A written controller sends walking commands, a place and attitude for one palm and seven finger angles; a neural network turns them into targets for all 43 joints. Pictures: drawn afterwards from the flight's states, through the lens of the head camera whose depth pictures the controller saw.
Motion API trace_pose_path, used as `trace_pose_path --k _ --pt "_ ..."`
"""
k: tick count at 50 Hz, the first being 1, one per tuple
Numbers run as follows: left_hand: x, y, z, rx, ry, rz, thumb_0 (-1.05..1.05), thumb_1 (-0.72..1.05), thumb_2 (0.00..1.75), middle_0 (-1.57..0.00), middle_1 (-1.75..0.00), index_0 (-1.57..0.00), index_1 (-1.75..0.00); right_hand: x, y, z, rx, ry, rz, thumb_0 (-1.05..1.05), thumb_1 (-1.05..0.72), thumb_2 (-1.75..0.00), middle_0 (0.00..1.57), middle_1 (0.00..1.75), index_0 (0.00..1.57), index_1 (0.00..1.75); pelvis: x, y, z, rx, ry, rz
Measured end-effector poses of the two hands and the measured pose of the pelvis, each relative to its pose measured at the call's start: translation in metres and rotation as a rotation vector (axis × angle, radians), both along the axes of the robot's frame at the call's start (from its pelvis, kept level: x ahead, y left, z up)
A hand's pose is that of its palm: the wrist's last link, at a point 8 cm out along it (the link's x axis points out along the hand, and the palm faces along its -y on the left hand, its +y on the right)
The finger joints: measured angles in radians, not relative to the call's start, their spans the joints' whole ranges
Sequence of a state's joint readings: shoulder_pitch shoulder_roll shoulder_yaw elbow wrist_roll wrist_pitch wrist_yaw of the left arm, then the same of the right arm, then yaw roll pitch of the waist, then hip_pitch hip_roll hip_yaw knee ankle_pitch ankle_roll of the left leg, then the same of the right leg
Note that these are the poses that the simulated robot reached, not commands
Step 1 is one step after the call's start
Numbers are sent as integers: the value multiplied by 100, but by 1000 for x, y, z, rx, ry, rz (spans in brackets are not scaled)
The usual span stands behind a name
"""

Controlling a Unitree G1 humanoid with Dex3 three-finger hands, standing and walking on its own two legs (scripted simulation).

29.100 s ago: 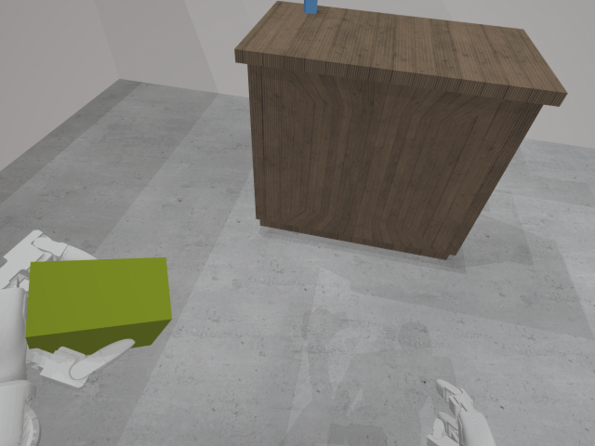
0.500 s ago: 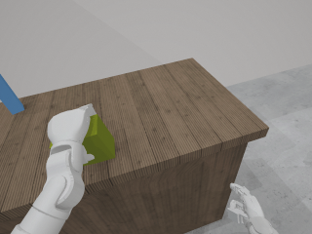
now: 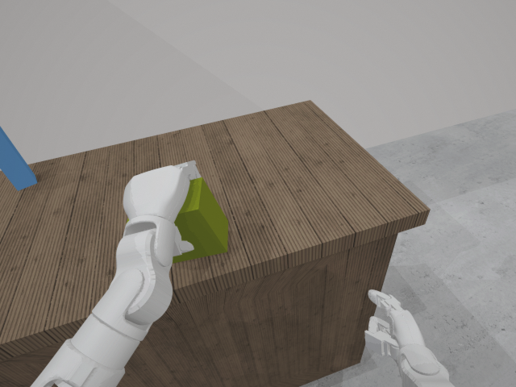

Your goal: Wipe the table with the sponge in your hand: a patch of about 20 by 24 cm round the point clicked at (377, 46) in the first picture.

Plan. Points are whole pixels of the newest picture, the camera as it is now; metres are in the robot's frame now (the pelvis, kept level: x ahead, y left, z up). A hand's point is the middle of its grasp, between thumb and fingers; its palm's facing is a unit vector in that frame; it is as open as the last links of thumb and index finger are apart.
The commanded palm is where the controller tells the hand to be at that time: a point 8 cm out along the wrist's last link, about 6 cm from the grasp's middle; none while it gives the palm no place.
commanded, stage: wipe forward along the third lane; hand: left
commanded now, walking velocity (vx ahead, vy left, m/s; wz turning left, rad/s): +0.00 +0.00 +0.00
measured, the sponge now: (187, 229) +0.32 +0.17 +0.11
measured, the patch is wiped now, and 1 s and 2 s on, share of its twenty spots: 0.70 0.85 1.00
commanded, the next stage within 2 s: wipe back along the third lane in 1.64 s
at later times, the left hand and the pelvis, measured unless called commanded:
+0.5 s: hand (177, 198) +0.35 +0.19 +0.15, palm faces +0.11 -0.07 -0.99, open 10.6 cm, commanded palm +0.32 +0.20 +0.19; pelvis +0.00 -0.01 +0.00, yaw -1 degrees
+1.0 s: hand (172, 183) +0.40 +0.22 +0.15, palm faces +0.03 -0.02 -1.00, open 10.6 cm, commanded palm +0.37 +0.22 +0.18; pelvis +0.01 +0.00 +0.00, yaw +0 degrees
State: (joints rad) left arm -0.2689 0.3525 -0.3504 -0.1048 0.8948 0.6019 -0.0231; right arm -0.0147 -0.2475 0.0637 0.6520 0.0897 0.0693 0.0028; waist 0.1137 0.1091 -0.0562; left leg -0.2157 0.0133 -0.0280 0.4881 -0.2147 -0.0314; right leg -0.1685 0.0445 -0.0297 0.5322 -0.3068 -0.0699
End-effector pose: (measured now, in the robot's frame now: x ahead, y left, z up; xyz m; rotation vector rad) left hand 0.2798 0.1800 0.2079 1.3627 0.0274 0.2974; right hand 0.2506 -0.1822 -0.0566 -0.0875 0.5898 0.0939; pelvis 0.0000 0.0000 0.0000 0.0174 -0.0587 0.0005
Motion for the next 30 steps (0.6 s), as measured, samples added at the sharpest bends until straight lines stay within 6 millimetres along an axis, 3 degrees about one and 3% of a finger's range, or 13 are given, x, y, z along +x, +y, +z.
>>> trace_pose_path --k 6,30 --pt "2 -10 -1 -11 -2 -30 -1 -53 104 -68 -130 -70 -128 -7 -8 -3 -7 25 -25 1 -90 -90 20 30 20 30 -1 -1 1 1 -2 -9" --pt "58 13 -6 116 144 163 -1 -53 104 -68 -130 -70 -128 -43 -45 -26 -58 130 -139 1 -90 -90 20 30 20 30 -2 -6 1 4 33 -11"
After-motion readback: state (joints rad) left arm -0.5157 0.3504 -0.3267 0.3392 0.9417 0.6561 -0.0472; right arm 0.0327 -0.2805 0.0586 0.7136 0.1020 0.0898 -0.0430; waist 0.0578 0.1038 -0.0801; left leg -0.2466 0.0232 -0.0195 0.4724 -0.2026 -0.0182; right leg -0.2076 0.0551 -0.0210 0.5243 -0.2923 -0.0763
